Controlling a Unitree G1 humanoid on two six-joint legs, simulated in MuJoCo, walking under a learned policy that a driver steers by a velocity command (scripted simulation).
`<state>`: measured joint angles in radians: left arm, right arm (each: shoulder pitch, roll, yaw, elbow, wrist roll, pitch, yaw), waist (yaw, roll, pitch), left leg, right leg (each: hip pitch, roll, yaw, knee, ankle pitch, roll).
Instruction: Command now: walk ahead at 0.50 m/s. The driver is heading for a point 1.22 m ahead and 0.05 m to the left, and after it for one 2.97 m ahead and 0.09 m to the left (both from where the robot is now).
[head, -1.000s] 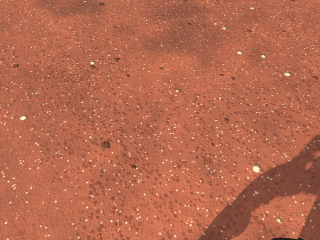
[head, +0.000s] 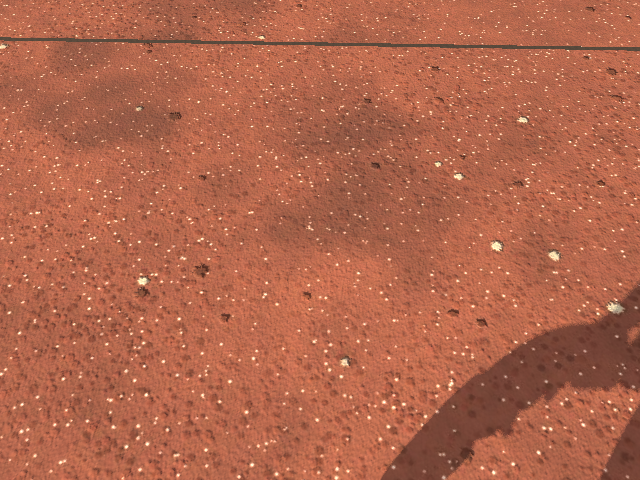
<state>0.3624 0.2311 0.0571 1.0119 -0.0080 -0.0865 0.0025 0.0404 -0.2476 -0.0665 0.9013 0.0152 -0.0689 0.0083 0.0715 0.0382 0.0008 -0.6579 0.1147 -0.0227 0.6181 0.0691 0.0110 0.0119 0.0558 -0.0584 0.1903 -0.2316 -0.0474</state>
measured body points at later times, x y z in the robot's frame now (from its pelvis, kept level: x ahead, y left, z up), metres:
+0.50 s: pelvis +0.28 +0.06 +0.00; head +0.30 +0.06 +0.45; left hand +0.45 +0.31 -0.11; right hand +0.27 -0.21 -0.14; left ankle +0.22 +0.14 -0.75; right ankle +0.47 -0.13 -0.68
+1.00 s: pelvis +0.57 -0.01 +0.00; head +0.58 -0.02 +0.45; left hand +0.57 +0.25 -0.13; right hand +0.72 -0.28 -0.12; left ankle +0.71 +0.17 -0.68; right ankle +0.53 -0.09 -0.75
